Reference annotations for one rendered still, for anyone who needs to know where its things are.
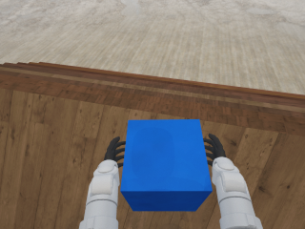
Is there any right robot forearm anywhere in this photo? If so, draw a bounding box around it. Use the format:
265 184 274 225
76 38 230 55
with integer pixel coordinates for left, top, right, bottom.
212 156 263 229

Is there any left robot hand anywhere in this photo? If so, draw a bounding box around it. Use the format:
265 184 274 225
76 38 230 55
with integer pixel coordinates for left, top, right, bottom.
104 136 126 168

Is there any right robot hand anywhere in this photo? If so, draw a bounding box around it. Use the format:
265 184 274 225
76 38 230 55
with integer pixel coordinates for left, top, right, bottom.
203 134 226 166

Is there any carton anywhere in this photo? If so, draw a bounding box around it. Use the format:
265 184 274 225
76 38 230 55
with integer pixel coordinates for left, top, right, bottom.
120 119 213 212

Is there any left robot forearm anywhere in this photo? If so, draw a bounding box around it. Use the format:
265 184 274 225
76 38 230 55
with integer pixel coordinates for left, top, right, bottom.
79 159 120 229

